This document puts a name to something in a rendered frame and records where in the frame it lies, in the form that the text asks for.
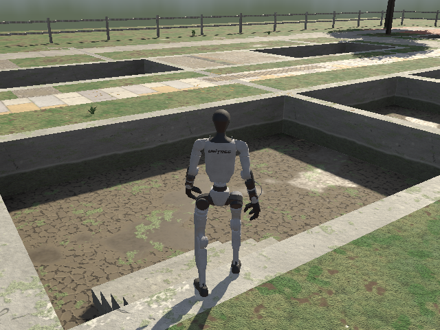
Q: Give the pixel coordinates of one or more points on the robot left hand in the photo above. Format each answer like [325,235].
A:
[195,189]

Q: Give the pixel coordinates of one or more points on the robot right hand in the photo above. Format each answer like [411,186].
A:
[256,209]

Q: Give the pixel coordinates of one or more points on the robot right upper arm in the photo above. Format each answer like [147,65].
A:
[242,147]

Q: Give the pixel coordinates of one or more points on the robot torso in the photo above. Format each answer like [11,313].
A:
[220,163]

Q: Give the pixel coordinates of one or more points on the robot left upper arm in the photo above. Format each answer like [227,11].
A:
[195,156]

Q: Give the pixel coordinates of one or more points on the robot left forearm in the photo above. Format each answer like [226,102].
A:
[189,180]

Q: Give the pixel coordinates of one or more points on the left robot shin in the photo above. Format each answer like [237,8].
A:
[201,261]

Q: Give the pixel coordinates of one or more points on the robot right forearm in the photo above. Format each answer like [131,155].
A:
[251,189]

